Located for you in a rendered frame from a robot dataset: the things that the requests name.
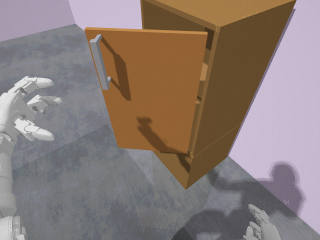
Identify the robot left forearm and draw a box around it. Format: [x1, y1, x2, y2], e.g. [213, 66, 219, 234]
[0, 124, 18, 219]

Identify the left robot hand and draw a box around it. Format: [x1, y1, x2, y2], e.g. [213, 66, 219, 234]
[0, 76, 63, 141]

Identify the right robot hand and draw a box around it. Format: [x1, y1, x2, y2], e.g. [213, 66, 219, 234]
[243, 204, 281, 240]

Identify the cupboard door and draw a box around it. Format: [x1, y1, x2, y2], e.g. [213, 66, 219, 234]
[84, 27, 208, 154]

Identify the handle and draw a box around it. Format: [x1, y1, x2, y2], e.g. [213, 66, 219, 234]
[89, 34, 112, 90]

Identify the left robot upper arm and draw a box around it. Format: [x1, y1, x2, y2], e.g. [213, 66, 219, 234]
[0, 215, 28, 240]

